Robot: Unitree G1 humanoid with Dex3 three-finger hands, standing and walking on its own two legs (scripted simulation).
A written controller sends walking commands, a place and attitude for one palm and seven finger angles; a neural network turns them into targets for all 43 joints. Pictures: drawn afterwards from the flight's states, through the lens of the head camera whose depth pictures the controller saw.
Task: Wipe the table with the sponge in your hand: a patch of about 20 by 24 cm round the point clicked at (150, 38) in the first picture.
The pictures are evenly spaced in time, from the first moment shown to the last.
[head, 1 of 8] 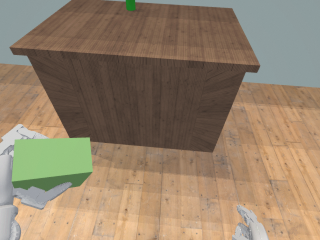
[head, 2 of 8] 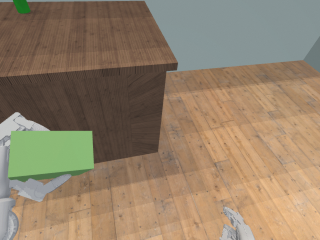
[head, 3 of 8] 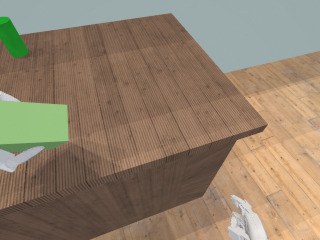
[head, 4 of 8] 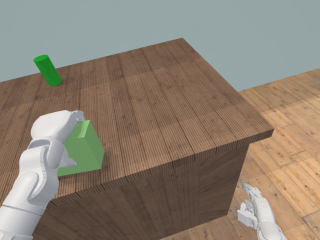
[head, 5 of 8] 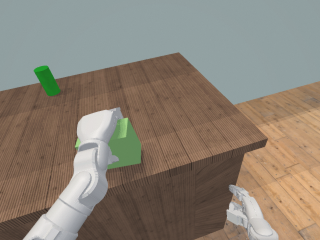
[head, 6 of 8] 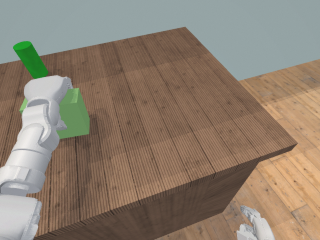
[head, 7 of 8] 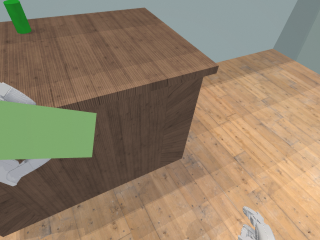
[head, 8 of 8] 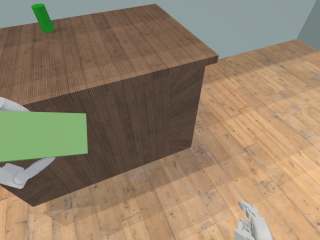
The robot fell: no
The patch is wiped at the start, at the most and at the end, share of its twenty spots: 0.00 1.00 1.00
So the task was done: yes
